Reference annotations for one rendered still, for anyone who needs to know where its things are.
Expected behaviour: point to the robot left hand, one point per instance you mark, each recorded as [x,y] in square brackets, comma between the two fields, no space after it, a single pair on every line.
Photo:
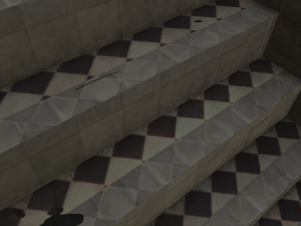
[63,220]

